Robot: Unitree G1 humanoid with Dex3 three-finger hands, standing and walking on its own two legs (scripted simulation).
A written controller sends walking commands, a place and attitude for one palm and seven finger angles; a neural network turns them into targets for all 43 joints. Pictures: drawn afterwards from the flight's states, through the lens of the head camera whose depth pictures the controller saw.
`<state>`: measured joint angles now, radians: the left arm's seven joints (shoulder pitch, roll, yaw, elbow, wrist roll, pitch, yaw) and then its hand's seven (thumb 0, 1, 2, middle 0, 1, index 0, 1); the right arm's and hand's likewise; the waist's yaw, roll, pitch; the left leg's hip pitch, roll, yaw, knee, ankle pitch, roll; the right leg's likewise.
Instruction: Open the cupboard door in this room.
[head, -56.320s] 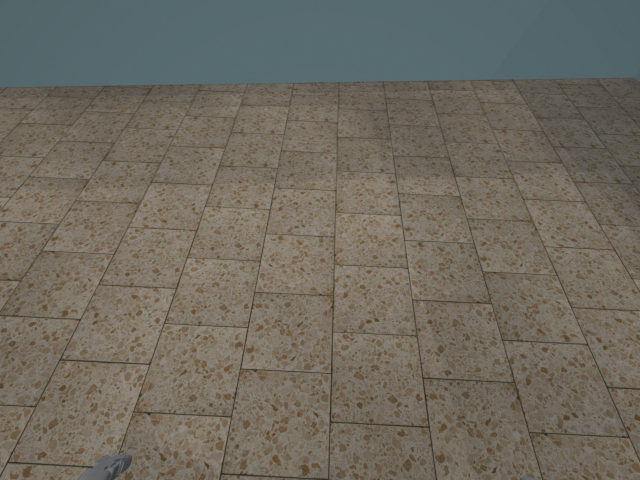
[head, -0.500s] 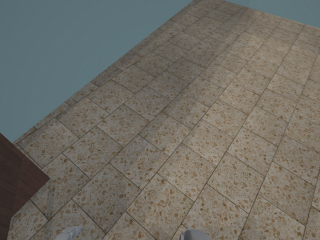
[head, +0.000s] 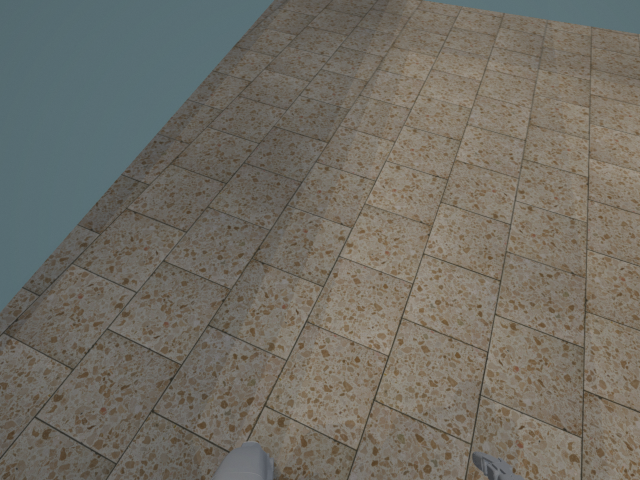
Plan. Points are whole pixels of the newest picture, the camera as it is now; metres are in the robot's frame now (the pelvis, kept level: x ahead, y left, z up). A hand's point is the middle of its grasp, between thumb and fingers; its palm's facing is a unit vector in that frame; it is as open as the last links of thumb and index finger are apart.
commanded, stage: walk to a spot facing it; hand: left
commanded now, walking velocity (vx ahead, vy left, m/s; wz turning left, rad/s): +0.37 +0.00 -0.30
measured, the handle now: out of the picture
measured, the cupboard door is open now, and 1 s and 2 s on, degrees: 45 45 45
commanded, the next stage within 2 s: turn to face it in 0.72 s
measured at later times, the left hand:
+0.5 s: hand (260, 309) +0.40 +0.14 -0.17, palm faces -0.21 -0.95 -0.25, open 7.4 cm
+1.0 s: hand (290, 258) +0.52 +0.10 -0.18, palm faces -0.15 -0.97 -0.19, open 7.4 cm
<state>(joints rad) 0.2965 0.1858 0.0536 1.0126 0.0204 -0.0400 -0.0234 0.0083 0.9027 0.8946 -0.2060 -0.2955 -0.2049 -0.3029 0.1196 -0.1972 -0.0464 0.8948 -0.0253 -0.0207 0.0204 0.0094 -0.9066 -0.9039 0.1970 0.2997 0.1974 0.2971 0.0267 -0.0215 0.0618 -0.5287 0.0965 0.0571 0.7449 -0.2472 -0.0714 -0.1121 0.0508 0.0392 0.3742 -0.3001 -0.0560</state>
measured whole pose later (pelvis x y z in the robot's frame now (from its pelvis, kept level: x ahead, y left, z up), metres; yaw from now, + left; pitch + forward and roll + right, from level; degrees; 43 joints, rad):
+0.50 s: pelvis +0.24 -0.04 -0.02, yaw -11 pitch +1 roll +1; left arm 0.11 0.23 0.07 0.95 0.03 -0.04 -0.04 0.01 0.91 0.90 -0.20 -0.29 -0.20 -0.30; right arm 0.41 -0.23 -0.04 1.09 -0.03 -0.01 0.00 0.01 -0.91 -0.90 0.20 0.30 0.20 0.30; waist -0.03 0.01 0.07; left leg -0.17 0.14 0.16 0.81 -0.51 -0.05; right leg -0.43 -0.04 -0.10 0.66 -0.25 -0.06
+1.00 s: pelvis +0.46 -0.07 -0.01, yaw -11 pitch +1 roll +0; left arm 0.23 0.19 0.05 1.07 0.01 -0.01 0.00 0.01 0.91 0.90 -0.20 -0.29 -0.20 -0.30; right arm 0.22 -0.16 -0.03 0.99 -0.03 -0.06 -0.03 -0.01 -0.93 -0.90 0.20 0.30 0.20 0.30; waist 0.00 -0.02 0.05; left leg -0.33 0.04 0.09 0.52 -0.21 0.01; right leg -0.39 -0.04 -0.06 1.00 -0.46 0.02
